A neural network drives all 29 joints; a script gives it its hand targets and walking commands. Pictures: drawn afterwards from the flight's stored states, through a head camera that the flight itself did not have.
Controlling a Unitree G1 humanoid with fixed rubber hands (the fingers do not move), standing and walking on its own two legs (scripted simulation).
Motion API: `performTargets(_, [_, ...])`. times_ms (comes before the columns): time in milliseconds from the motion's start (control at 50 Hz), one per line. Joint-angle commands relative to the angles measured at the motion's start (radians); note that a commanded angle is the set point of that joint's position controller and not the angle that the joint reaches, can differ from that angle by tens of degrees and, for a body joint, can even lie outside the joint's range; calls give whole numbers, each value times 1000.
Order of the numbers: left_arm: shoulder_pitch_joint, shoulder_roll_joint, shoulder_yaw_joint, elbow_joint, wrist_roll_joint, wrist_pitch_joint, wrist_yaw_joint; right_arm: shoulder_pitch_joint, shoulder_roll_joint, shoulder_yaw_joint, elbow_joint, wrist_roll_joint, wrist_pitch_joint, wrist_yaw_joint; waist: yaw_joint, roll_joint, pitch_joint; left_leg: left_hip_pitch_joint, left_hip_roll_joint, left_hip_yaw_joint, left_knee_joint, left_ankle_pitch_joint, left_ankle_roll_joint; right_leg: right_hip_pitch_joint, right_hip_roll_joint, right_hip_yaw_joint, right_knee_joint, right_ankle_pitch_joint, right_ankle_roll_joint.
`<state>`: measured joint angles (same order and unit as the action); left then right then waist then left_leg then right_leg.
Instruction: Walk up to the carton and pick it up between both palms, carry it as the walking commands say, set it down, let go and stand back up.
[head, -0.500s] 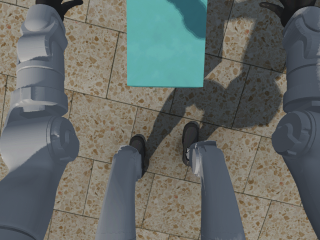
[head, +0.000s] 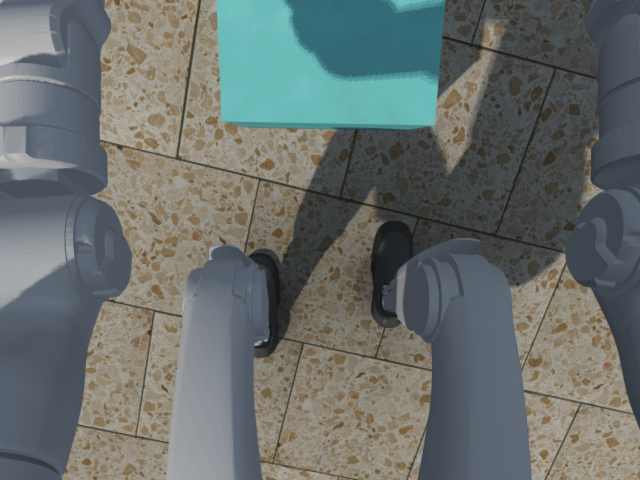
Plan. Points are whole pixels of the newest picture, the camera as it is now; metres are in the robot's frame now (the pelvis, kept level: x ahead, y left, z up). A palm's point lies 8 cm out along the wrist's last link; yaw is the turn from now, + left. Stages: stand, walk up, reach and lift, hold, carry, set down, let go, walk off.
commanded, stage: reach and lift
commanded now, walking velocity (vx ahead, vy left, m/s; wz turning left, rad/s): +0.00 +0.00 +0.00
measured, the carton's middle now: (329, 18) +0.59 -0.02 -0.38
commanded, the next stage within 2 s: none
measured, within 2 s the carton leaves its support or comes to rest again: neither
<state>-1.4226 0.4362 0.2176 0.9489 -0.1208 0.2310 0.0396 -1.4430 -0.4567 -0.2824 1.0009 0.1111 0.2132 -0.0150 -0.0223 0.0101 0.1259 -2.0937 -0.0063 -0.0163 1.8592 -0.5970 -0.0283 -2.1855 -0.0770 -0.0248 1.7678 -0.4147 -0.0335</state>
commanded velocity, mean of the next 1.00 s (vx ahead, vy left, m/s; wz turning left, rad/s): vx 0.00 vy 0.00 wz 0.00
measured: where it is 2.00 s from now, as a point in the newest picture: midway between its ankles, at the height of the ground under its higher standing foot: (324, 307)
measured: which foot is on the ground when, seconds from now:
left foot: down 0.00-1.00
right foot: down 0.00-1.00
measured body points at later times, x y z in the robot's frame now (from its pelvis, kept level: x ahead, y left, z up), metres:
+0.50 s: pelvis -0.02 +0.01 -0.10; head +0.37 +0.00 +0.11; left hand +0.58 +0.20 -0.27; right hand +0.57 -0.24 -0.27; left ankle +0.08 +0.13 -0.44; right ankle +0.13 -0.12 -0.44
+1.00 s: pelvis -0.01 +0.01 -0.11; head +0.38 +0.00 +0.09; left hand +0.58 +0.19 -0.31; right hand +0.56 -0.24 -0.30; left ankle +0.08 +0.13 -0.44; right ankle +0.13 -0.12 -0.44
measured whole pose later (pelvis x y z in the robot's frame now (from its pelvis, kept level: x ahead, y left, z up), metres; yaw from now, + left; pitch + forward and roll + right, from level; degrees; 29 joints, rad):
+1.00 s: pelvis -0.01 +0.01 -0.11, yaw +0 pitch +35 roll +0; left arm -1.62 0.46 0.03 1.12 -0.26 0.13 0.08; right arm -1.67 -0.55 -0.13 1.28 0.25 0.07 -0.05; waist -0.01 0.02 0.52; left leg -2.23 -0.02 0.00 2.29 -0.67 -0.01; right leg -2.34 -0.09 0.02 2.17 -0.45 -0.01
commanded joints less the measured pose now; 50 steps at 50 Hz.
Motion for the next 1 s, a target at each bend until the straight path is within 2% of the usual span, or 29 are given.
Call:
performTargets(0, [-289, 153, 8, -70, -8, -26, 3, -284, -161, -2, -72, 3, -23, -9, -9, -10, -1169, 237, -40, 84, -148, 218, -3, 972, 74, 28, 17, 350, 10])
performTargets(200, [-362, 169, -46, 9, -56, -68, 23, -377, -191, 61, 4, 48, -68, -30, 4, -37, -1087, 177, -32, 76, 2, 200, 3, 939, 55, 38, 181, 355, 15])
performTargets(340, [-421, 173, -99, 38, -92, -91, 32, -440, -219, 107, 69, 94, -99, -33, 10, -35, -1009, 205, -19, 63, 81, 212, 0, 879, 44, 32, 267, 340, 20])
performTargets(560, [-483, 165, -173, 65, -132, -103, 38, -500, -264, 120, 181, 127, -142, -31, -14, 2, -864, 290, 0, 33, 172, 263, -12, 735, 31, 10, 362, 307, 19])
performTargets(620, [-498, 166, -181, 44, -131, -109, 40, -503, -274, 113, 180, 128, -157, -30, -21, 15, -850, 302, 2, 26, 190, 291, -15, 700, 25, 10, 380, 321, 20])
performTargets(640, [-499, 166, -172, 38, -130, -108, 42, -511, -271, 115, 176, 127, -160, -32, -9, 8, -842, 274, -3, 28, 191, 286, -14, 703, 23, 14, 383, 316, 20])
performTargets(680, [-498, 167, -174, 27, -136, -112, 46, -520, -275, 119, 165, 125, -164, -36, -9, -15, -858, 282, -2, 21, 192, 300, -11, 707, 22, 10, 392, 325, 21])
performTargets(760, [-456, 163, -174, 60, -135, -112, 54, -489, -264, 124, 167, 132, -165, -41, -8, -20, -862, 292, -5, 21, 195, 325, -10, 710, 25, 11, 394, 344, 20])
performTargets(860, [-429, 149, -168, 90, -128, -112, 47, -464, -237, 141, 189, 143, -160, -34, 5, -20, -827, 243, -6, 30, 188, 305, -5, 710, 30, 23, 386, 340, 21])
performTargets(980, [-470, 143, -179, 75, -139, -115, 41, -490, -232, 142, 192, 138, -157, -34, -6, -15, -809, 227, -5, 33, 183, 268, -4, 713, 31, 30, 376, 313, 19])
